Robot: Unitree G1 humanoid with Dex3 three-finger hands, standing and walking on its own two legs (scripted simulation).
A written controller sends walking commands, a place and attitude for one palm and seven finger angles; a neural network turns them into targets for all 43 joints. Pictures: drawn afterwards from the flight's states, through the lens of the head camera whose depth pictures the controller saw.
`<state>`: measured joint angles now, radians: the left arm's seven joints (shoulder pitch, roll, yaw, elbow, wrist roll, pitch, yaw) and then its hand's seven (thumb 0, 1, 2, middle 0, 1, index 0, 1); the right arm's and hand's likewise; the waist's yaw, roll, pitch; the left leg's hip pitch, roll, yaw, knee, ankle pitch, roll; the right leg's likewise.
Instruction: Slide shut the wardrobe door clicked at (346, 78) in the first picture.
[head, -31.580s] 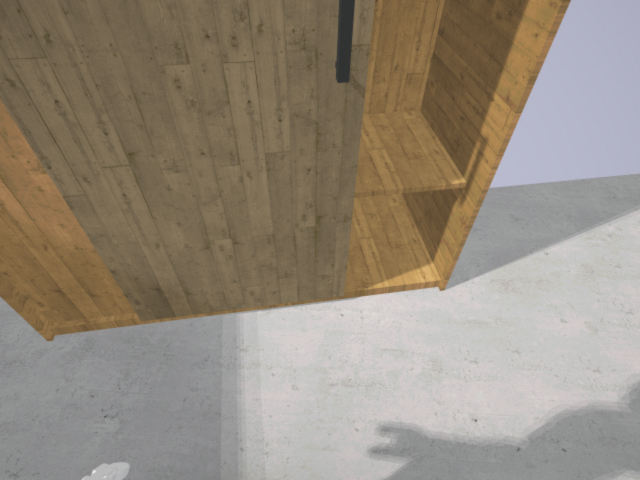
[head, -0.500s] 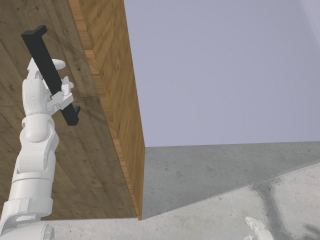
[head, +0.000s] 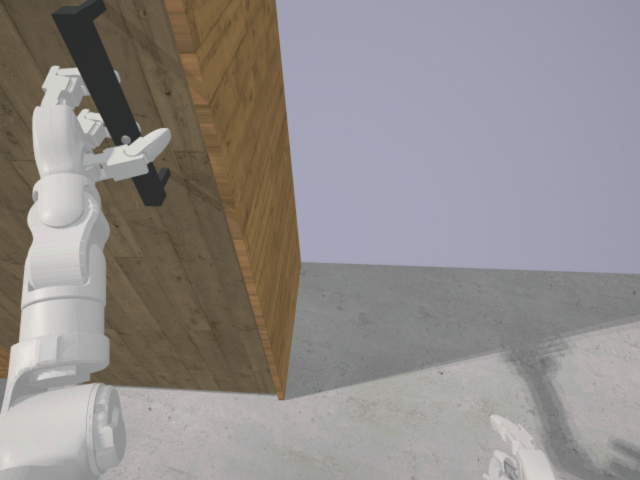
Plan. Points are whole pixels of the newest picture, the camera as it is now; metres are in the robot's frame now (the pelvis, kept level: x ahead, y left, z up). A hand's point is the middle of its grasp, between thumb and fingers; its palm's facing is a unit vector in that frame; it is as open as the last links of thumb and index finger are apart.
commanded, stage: loosen the grip on the handle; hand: left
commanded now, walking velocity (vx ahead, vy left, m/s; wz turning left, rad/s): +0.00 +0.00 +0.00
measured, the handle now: (128, 114) +0.46 +0.25 +0.24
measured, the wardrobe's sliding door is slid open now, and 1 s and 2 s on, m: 0.00 0.00 0.00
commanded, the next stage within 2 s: slip the hand off the handle in 0.34 s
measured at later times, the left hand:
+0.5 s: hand (119, 133) +0.42 +0.24 +0.24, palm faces +0.31 -0.94 -0.15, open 14.6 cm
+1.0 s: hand (51, 133) +0.42 +0.32 +0.24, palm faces +0.32 -0.94 -0.15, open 14.7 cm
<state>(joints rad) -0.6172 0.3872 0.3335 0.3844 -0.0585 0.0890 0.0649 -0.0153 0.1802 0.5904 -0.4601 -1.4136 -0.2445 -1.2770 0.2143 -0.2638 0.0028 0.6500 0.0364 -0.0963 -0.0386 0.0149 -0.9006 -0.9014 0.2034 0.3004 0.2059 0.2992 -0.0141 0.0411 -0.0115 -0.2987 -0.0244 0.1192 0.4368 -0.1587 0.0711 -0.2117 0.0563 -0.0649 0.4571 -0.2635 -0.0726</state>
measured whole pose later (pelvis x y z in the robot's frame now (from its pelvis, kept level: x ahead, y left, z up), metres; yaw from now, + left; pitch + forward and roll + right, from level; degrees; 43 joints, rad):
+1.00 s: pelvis +0.01 +0.02 -0.01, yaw +1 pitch +4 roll -2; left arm -0.70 0.60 0.41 0.61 -0.11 -0.07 -0.16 -0.01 -0.55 0.20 -0.29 -1.18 -0.25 -1.15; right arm 0.29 -0.27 0.03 0.69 0.06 -0.06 -0.10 0.01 -0.90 -0.90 0.20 0.30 0.21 0.30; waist -0.02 0.02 -0.05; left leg -0.39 -0.03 0.09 0.54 -0.22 0.09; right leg -0.27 0.06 -0.09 0.49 -0.29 -0.05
